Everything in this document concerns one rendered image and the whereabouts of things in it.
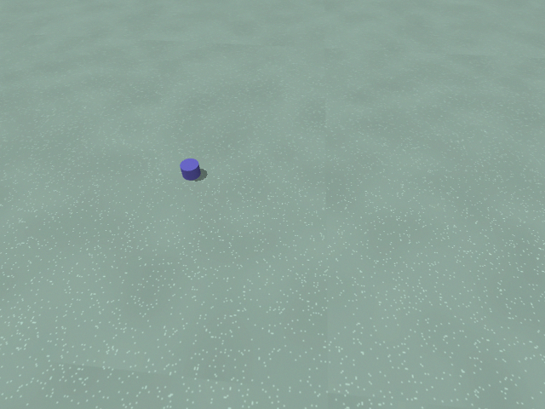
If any tin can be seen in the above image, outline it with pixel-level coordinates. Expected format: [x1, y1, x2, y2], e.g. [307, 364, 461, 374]
[180, 158, 201, 181]

